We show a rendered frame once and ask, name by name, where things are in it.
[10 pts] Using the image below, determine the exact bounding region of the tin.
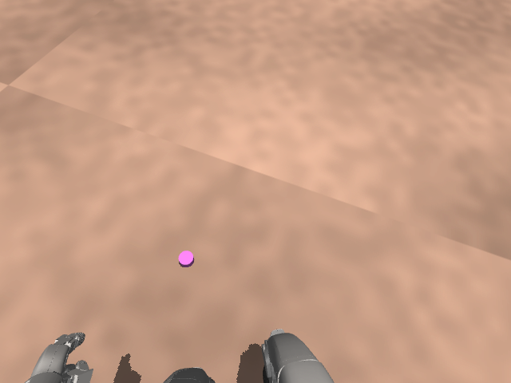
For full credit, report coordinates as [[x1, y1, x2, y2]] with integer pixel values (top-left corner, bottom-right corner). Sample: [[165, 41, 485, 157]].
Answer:
[[179, 251, 194, 267]]

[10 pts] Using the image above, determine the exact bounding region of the left robot hand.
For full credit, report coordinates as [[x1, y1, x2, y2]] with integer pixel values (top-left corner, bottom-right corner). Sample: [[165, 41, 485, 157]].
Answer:
[[31, 333, 93, 383]]

